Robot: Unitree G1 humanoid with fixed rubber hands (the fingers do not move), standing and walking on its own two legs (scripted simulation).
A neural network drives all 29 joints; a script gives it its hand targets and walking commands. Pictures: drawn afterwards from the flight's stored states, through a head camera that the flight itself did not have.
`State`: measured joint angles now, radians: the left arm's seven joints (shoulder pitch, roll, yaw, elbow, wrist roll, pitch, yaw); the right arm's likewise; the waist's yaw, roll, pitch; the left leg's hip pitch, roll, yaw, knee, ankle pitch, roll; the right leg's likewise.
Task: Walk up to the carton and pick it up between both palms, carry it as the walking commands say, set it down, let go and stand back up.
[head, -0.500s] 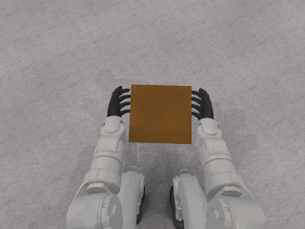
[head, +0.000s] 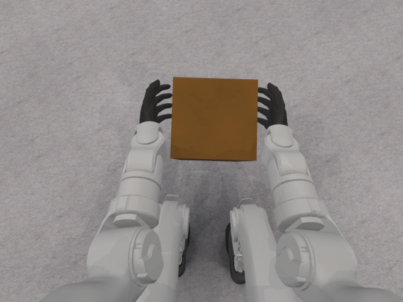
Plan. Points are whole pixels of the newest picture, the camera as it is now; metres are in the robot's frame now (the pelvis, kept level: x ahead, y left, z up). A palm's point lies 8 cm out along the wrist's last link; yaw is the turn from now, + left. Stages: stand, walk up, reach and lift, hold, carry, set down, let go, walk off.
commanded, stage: set down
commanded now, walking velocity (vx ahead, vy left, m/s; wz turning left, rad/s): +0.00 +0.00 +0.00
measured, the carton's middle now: (211, 128) +0.46 +0.01 -0.16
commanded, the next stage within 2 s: none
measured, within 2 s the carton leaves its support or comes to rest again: neither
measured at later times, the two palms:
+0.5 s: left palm (160, 122) +0.47 +0.12 -0.16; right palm (265, 126) +0.47 -0.12 -0.16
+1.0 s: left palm (166, 124) +0.50 +0.12 -0.25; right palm (256, 127) +0.49 -0.12 -0.25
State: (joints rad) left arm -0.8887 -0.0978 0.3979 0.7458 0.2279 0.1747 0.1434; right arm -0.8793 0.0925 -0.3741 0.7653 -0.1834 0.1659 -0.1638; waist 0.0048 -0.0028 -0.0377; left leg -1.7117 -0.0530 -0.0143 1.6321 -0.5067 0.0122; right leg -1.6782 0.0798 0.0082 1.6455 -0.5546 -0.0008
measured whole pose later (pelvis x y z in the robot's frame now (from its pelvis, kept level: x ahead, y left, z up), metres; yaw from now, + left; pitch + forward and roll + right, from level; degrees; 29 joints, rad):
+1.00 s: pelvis -0.02 +0.00 -0.13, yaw +0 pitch +39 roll -1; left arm -1.22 0.00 0.41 0.79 0.20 0.23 0.16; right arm -1.20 -0.01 -0.40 0.79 -0.15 0.22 -0.16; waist 0.01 0.00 0.15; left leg -2.17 -0.07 0.00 2.02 -0.53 0.00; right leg -2.13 0.09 -0.01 2.05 -0.60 0.01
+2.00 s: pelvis -0.01 +0.00 -0.18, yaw +0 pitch +37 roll +0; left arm -1.41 0.13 0.36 1.02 0.12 0.19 0.13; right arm -1.36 -0.10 -0.33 0.96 -0.10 0.21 -0.16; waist 0.01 0.01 0.27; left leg -2.28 -0.07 0.00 2.20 -0.56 -0.01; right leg -2.25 0.11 -0.01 2.22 -0.63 0.01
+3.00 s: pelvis -0.01 +0.00 -0.18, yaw +0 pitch +36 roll +0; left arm -1.42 0.16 0.40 1.06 0.15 0.16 0.07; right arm -1.40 -0.10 -0.37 1.01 -0.16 0.17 -0.08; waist 0.00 0.01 0.32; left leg -2.26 -0.08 0.00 2.22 -0.59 -0.01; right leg -2.23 0.11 -0.01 2.25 -0.66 0.02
